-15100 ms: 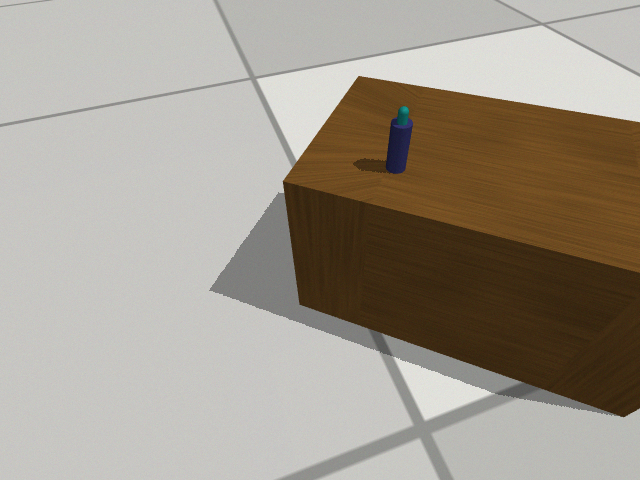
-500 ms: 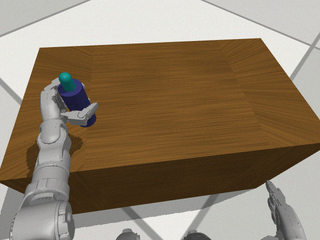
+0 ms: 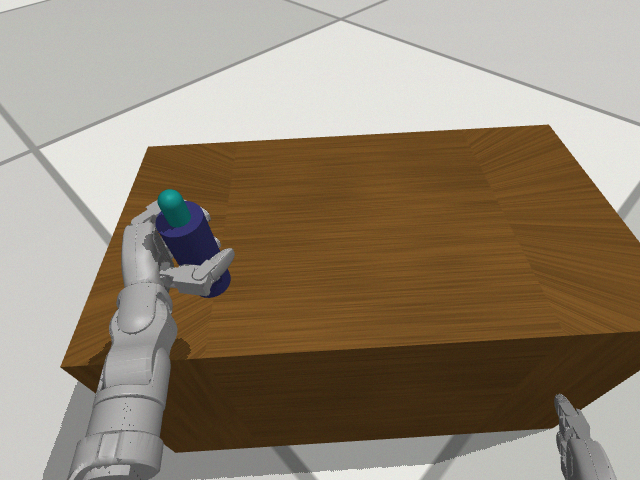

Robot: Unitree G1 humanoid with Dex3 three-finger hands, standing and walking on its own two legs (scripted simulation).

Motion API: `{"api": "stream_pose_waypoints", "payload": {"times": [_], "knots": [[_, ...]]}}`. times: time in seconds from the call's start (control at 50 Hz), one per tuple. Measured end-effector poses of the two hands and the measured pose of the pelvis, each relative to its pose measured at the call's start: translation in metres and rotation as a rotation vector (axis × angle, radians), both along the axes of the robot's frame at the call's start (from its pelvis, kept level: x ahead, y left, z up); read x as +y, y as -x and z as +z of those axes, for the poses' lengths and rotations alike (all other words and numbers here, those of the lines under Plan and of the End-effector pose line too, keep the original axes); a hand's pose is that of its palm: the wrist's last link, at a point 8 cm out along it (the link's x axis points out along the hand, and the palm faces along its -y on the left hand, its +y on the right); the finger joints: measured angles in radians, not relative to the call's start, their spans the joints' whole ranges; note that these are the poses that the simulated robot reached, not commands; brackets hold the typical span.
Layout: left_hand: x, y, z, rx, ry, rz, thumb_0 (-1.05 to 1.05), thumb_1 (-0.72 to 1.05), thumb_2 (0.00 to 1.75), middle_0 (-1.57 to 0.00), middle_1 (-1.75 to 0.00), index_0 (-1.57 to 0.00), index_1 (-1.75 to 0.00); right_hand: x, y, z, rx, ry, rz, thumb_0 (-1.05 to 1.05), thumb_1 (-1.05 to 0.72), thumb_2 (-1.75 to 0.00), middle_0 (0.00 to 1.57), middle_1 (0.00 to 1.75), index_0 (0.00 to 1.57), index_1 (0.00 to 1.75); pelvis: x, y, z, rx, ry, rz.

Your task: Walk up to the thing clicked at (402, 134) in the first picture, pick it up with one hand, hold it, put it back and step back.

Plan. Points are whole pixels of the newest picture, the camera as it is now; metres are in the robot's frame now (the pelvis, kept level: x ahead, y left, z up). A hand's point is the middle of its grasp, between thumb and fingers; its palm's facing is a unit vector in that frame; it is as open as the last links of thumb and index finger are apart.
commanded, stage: lift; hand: left
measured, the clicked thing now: (192, 243) +0.38 +0.18 +0.12
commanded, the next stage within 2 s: hold in 0.44 s
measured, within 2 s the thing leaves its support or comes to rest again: neither
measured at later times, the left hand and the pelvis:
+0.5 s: hand (189, 258) +0.34 +0.17 +0.14, palm faces +0.20 -0.98 -0.01, open 8.3 cm; pelvis -0.01 -0.01 +0.01, yaw +1 degrees
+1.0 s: hand (180, 259) +0.32 +0.17 +0.16, palm faces +0.19 -0.98 -0.01, open 8.3 cm; pelvis -0.01 -0.01 +0.02, yaw +1 degrees
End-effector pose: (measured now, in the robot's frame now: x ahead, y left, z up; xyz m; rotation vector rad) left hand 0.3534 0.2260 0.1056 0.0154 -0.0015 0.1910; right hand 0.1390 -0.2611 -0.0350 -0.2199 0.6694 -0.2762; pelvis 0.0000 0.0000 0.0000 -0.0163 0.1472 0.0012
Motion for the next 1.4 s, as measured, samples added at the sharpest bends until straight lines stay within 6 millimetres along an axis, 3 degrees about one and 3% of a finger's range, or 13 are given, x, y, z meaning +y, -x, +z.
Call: {"api": "stream_pose_waypoints", "payload": {"times": [0.42, 0.72, 1.02, 1.4], "knots": [[-0.01, 0.039, 0.029, -0.004, -0.006, 0.005, -0.03, -0.34, 1.15, -0.86, -1.23, -0.91, -1.27, -0.001, 0.005, -0.008, -0.005, -0.042, -0.006, -0.01, 0.54, -0.05, 0.06, 0.05, 0.06, 0.05, -0.007, 0.008, 0.011, -0.081, -0.012, 0.006], [-0.01, 0.055, 0.044, -0.01, 0.002, 0.002, -0.03, -0.34, 1.15, -0.86, -1.23, -0.91, -1.27, 0.003, 0.003, -0.007, -0.031, -0.052, 0.006, -0.01, 0.52, -0.06, 0.05, 0.05, 0.06, 0.05, -0.008, 0.01, 0.017, -0.117, -0.012, 0.012], [-0.011, 0.063, 0.057, -0.015, 0.001, -0.006, -0.03, -0.34, 1.15, -0.87, -1.22, -0.91, -1.26, 0.008, -0.002, -0.005, -0.048, -0.061, 0.017, -0.01, 0.51, -0.06, 0.05, 0.05, 0.06, 0.05, -0.006, 0.007, 0.022, -0.141, -0.012, 0.016], [-0.008, 0.061, 0.059, 0.002, 0.008, 0.0, -0.03, -0.35, 1.15, -0.87, -1.22, -0.91, -1.26, 0.005, -0.006, -0.003, -0.045, -0.05, 0.013, -0.01, 0.5, -0.06, 0.05, 0.05, 0.06, 0.05, -0.004, 0.004, 0.026, -0.15, -0.01, 0.018]]}}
